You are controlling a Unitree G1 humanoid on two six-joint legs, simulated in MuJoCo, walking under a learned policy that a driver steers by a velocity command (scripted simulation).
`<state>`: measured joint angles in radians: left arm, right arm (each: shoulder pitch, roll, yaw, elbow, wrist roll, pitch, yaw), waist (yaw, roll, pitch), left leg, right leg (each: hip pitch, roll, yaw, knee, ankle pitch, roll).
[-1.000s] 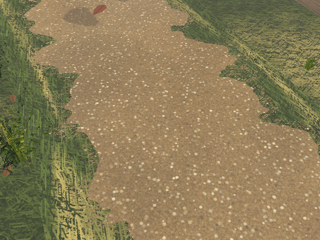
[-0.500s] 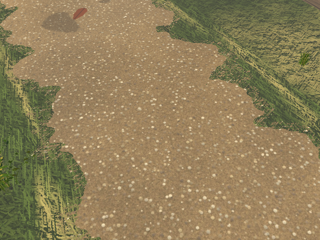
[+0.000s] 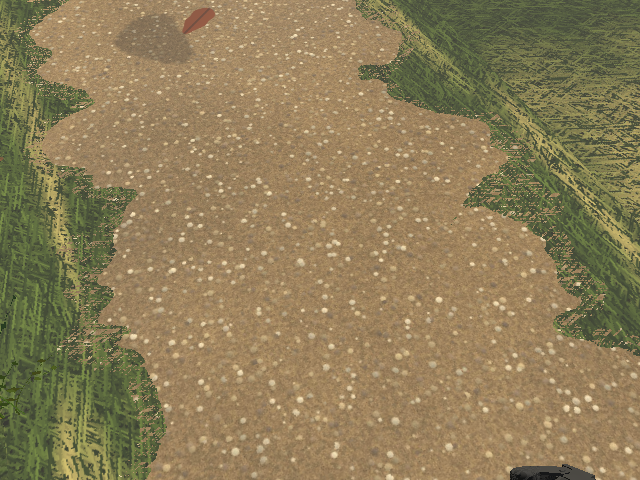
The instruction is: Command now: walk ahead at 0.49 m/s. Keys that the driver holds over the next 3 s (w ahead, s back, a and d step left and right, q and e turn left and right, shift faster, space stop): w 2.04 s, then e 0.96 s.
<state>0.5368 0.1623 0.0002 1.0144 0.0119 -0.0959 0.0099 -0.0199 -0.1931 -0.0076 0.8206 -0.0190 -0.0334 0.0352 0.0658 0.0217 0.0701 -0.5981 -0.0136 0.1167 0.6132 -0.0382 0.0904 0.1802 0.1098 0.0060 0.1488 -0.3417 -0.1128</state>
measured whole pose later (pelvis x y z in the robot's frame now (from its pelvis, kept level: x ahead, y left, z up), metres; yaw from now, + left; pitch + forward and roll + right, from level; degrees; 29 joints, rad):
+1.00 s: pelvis +0.54 -0.04 +0.02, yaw +1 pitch +0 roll -1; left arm 0.47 0.17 0.03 1.07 0.01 -0.10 0.00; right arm 0.09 -0.21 -0.03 0.92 -0.02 -0.04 0.03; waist 0.04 0.04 0.04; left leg -0.64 0.10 0.03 0.77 -0.03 0.03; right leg 0.02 0.09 -0.08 0.19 -0.21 -0.09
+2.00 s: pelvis +1.08 -0.04 +0.02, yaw +1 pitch -1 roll +0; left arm 0.37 0.19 0.05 1.05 0.01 -0.09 0.00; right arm 0.21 -0.22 -0.06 0.96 -0.04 -0.05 0.02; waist 0.01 0.03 0.04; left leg -0.56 0.09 0.00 1.04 -0.21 0.05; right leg -0.11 0.08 -0.10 0.29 -0.17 -0.10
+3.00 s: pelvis +1.21 -0.04 +0.01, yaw -29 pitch +2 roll +1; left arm 0.24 0.26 0.07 0.77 0.01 0.03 0.01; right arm 0.18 -0.28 -0.07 0.82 -0.02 0.05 -0.02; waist 0.00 0.03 0.03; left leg -0.50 0.01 -0.01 0.98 -0.36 -0.04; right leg -0.25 0.08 0.07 0.42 -0.18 -0.08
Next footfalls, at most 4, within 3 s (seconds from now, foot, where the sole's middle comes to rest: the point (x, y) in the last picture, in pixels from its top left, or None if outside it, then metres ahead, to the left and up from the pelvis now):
0.06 left None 0.21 0.06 -0.77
0.62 right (416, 445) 0.51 -0.11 -0.77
1.18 left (337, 315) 0.81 0.07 -0.77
1.74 right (408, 218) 1.11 -0.10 -0.77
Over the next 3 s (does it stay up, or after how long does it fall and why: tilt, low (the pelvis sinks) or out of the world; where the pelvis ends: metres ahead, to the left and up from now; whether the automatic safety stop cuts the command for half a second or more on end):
stays up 1.21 -0.04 0.01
